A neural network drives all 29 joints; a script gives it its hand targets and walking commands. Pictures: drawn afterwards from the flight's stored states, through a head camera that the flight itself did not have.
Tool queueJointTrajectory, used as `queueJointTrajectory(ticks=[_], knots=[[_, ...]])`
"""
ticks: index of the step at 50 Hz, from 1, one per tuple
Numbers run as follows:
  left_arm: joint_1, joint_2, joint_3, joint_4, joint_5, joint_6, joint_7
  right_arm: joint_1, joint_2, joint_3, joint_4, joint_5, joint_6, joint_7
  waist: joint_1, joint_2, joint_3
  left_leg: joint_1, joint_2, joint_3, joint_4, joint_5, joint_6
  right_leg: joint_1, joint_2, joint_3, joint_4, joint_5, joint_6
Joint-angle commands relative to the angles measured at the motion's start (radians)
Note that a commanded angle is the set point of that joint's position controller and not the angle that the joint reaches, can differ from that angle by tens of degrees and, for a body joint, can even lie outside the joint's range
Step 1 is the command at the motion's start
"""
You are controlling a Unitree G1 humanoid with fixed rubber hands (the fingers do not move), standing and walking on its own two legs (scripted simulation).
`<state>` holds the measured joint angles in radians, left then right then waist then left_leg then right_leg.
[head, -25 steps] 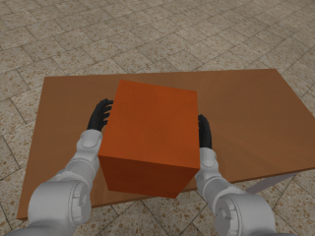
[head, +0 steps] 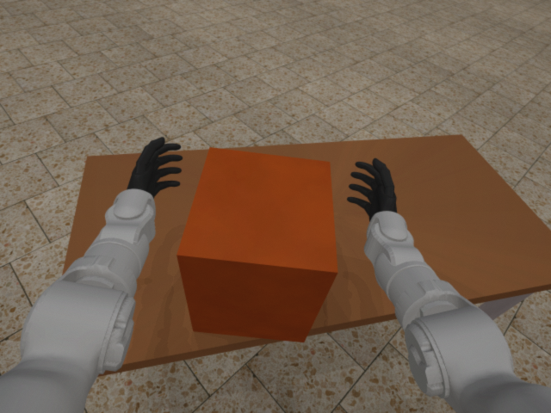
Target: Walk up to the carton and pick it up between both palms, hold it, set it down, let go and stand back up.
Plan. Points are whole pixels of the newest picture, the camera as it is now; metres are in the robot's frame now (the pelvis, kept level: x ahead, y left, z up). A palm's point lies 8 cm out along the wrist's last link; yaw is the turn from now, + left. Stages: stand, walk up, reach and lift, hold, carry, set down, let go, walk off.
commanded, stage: set down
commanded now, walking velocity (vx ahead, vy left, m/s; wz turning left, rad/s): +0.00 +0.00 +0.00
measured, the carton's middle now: (259, 249) +0.40 -0.01 -0.01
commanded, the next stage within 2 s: none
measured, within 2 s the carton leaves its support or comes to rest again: neither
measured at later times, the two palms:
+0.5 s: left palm (128, 141) +0.45 +0.18 +0.18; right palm (397, 175) +0.40 -0.19 +0.17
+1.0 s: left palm (118, 221) +0.38 +0.19 +0.11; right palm (395, 245) +0.33 -0.19 +0.10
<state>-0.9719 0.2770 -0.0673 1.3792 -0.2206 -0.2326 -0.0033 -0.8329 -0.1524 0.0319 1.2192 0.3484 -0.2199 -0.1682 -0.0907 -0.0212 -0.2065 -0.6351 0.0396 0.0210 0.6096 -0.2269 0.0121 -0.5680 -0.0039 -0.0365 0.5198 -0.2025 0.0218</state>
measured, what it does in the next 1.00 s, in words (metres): stands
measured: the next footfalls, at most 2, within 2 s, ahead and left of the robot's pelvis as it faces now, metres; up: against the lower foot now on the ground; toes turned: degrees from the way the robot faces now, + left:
none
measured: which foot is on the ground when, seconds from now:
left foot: down 0.00-1.00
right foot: down 0.00-1.00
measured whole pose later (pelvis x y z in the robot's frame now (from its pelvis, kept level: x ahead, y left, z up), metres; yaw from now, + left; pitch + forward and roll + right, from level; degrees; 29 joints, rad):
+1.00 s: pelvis +0.01 -0.01 +0.02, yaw -1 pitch -4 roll -1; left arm -0.48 0.27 0.10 0.56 -0.13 0.22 -0.06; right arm -0.34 -0.05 -0.01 0.46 0.21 0.09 -0.27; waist -0.03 -0.05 0.04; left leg -0.15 0.04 0.05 0.40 -0.19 0.00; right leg -0.11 0.00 0.00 0.34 -0.17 0.01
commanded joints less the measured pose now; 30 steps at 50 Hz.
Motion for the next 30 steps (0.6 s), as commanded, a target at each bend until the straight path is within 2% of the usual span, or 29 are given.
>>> queueJointTrajectory(ticks=[1,9,13,18,23,26,30], knots=[[-0.456,0.113,0.006,-0.174,-0.011,0.028,0.008,-0.421,-0.117,-0.028,-0.173,-0.012,0.036,-0.011,-0.001,0.114,-0.424,0.467,-0.028,-0.016,-0.058,0.196,-0.056,0.065,0.038,-0.040,-0.083,0.091,-0.033],[-0.465,0.155,0.031,-0.272,-0.007,0.175,0.007,-0.442,-0.104,-0.056,-0.267,-0.032,0.165,-0.060,-0.007,0.094,-0.357,0.524,-0.038,0.000,-0.108,0.197,-0.047,0.188,0.042,-0.030,-0.136,0.132,-0.023],[-0.479,0.176,0.042,-0.363,-0.016,0.251,0.009,-0.459,-0.105,-0.069,-0.368,-0.030,0.228,-0.078,-0.004,0.103,-0.364,0.563,-0.043,0.010,-0.127,0.226,-0.050,0.249,0.047,-0.026,-0.154,0.174,-0.020],[-0.443,0.194,0.055,-0.378,-0.006,0.337,-0.005,-0.431,-0.099,-0.055,-0.383,-0.018,0.302,-0.090,-0.004,0.076,-0.268,0.593,-0.045,0.012,-0.161,0.232,-0.039,0.322,0.048,-0.020,-0.181,0.198,-0.015],[-0.400,0.202,0.078,-0.476,0.017,0.388,-0.022,-0.367,-0.096,-0.049,-0.443,-0.006,0.335,-0.099,-0.003,0.103,-0.242,0.651,-0.047,0.020,-0.174,0.307,-0.049,0.384,0.052,-0.016,-0.199,0.262,-0.017],[-0.316,0.197,0.111,-0.511,0.050,0.412,-0.043,-0.289,-0.082,-0.027,-0.478,-0.003,0.342,-0.106,0.008,0.082,-0.188,0.668,-0.052,0.026,-0.192,0.334,-0.044,0.447,0.052,-0.007,-0.211,0.307,-0.009],[-0.203,0.175,0.152,-0.613,0.090,0.430,-0.062,-0.180,-0.055,-0.019,-0.577,-0.014,0.329,-0.113,0.023,0.073,-0.140,0.679,-0.056,0.035,-0.211,0.345,-0.041,0.496,0.055,-0.003,-0.220,0.319,-0.006]])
